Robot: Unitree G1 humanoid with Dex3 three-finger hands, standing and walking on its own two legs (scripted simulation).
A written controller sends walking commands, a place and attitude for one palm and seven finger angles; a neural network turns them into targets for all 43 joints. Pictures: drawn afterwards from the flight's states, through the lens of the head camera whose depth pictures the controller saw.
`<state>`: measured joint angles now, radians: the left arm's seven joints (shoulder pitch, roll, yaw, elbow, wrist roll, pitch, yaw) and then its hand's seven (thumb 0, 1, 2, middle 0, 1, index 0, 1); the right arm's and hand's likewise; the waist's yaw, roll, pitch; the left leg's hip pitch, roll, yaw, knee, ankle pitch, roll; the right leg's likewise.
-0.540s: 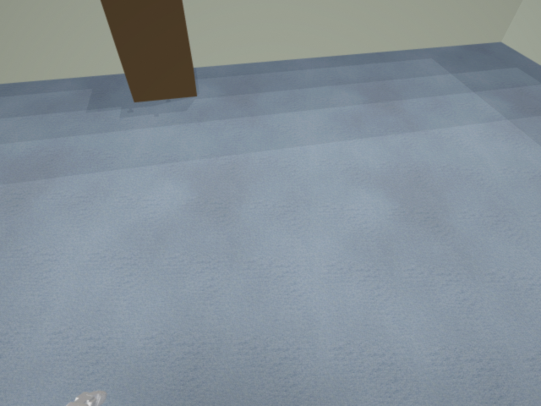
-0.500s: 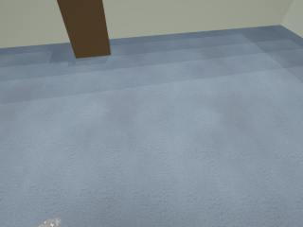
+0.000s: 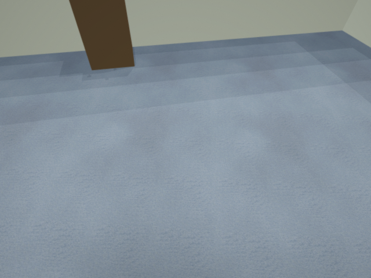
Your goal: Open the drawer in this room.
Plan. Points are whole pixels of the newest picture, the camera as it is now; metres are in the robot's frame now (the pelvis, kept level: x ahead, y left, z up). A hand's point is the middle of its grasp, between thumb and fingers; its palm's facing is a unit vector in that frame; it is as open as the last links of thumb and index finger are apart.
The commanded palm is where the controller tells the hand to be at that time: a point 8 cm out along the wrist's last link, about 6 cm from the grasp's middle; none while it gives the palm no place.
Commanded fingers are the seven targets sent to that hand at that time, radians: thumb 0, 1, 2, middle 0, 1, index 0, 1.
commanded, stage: stand and wait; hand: left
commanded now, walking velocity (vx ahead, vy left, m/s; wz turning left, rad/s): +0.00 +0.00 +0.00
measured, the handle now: out of the picture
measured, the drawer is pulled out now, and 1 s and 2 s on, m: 0.00 0.00 0.00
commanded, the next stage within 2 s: turn or walk to find it in 0.36 s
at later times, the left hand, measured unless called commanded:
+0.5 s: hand out of the picture +0.07 +0.24 -0.15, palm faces -0.01 -0.94 -0.34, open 7.4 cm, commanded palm none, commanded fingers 0.00 0.90 0.90 -0.20 -0.30 -0.20 -0.30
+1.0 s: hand out of the picture -0.03 +0.19 -0.18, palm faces +0.08 -0.97 -0.21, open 7.4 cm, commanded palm none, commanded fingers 0.00 0.90 0.90 -0.20 -0.30 -0.20 -0.30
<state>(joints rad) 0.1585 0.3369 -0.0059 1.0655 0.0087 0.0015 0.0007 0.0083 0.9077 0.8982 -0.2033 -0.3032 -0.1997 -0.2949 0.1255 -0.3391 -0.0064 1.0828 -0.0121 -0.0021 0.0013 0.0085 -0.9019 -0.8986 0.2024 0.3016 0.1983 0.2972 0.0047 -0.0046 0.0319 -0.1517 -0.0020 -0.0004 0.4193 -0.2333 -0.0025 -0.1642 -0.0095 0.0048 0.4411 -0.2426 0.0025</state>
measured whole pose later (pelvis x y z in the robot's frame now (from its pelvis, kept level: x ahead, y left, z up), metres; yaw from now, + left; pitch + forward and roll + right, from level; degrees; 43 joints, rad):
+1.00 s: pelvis -0.02 +0.00 -0.01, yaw +3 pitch -1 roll +0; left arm 0.29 0.19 -0.01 1.08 0.01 0.02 0.02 0.01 0.91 0.90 -0.20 -0.30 -0.20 -0.29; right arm 0.20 -0.19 -0.01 1.08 -0.01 0.01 0.00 0.01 -0.92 -0.90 0.20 0.30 0.20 0.30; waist 0.02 -0.01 0.03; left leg -0.25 -0.02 -0.05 0.50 -0.24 0.00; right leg -0.23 -0.03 -0.05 0.50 -0.26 0.01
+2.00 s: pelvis -0.01 +0.00 +0.00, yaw +5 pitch -1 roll +0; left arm 0.28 0.18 0.01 1.11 0.01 0.01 0.02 0.01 0.91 0.90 -0.20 -0.30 -0.20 -0.29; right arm 0.23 -0.18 0.00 1.10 -0.01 0.00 -0.01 0.01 -0.91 -0.90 0.20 0.30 0.20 0.30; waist 0.02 0.00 0.03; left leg -0.23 -0.03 -0.08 0.47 -0.22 -0.01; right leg -0.20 -0.03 -0.07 0.47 -0.25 0.00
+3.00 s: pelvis +0.00 -0.01 +0.00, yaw +7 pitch +0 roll +0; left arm 0.12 0.30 0.02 1.02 0.01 0.03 0.02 0.01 0.91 0.90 -0.20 -0.30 -0.20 -0.29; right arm 0.15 -0.31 -0.01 1.04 -0.02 0.03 0.00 0.01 -0.90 -0.90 0.20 0.30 0.19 0.30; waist 0.01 0.01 0.04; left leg -0.26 -0.04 -0.12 0.50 -0.24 -0.01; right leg -0.21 -0.03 -0.10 0.48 -0.28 0.00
